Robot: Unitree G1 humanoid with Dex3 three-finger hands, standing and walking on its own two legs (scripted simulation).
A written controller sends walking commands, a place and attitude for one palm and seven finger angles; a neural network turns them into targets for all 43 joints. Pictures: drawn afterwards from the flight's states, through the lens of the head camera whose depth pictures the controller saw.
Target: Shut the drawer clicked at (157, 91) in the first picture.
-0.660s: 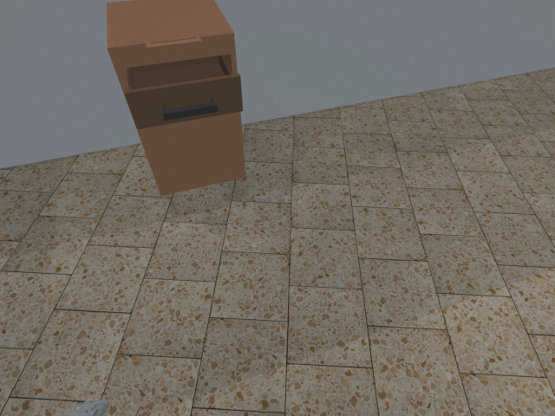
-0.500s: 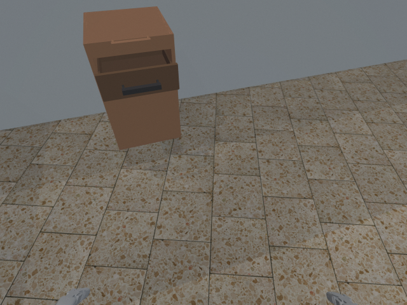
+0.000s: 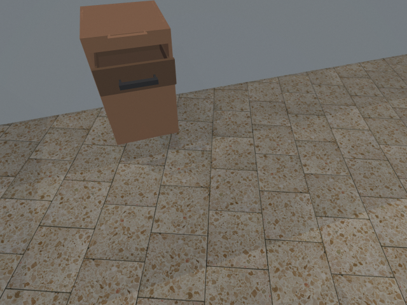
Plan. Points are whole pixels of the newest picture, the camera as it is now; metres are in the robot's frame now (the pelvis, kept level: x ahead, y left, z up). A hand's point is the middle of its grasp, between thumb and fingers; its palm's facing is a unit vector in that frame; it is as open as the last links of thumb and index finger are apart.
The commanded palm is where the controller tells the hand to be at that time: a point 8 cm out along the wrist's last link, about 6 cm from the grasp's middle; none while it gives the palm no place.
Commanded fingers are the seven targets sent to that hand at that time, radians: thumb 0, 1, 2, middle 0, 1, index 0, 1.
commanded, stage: stand and wait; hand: left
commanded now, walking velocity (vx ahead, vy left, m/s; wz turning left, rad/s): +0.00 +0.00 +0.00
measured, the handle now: (138, 81) +1.09 +0.38 -0.19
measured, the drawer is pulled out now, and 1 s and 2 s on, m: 0.17 0.17 0.17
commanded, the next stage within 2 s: look at it before walking up in 0.46 s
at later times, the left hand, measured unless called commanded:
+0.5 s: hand out of the picture +0.06 +0.24 -0.16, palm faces -0.03 -0.95 -0.32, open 7.4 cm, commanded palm none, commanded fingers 0.00 0.90 0.90 -0.20 -0.30 -0.20 -0.30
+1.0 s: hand out of the picture +0.06 +0.24 -0.16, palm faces -0.03 -0.95 -0.32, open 7.4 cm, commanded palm none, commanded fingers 0.00 0.90 0.90 -0.20 -0.30 -0.20 -0.30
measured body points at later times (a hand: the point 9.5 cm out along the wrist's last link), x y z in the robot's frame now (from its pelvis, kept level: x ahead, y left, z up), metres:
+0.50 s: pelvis -0.01 +0.00 +0.00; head -0.01 +0.00 +0.45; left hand +0.06 +0.29 -0.13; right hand +0.06 -0.29 -0.14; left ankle -0.01 +0.13 -0.74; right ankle -0.01 -0.12 -0.74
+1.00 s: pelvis -0.01 +0.00 +0.00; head +0.00 +0.00 +0.45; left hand +0.06 +0.29 -0.13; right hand +0.07 -0.29 -0.13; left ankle -0.01 +0.13 -0.74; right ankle -0.01 -0.12 -0.74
